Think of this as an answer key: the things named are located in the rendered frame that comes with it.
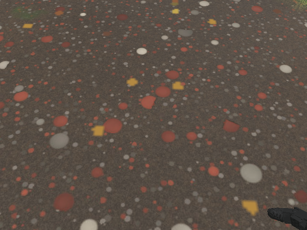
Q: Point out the right robot hand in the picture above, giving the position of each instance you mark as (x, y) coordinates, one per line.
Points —
(296, 217)

